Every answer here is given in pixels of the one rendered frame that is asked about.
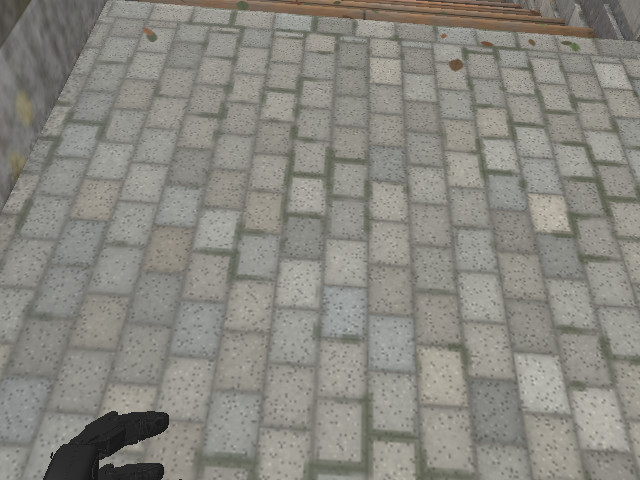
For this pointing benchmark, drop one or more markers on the robot left hand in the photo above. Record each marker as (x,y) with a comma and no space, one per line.
(79,459)

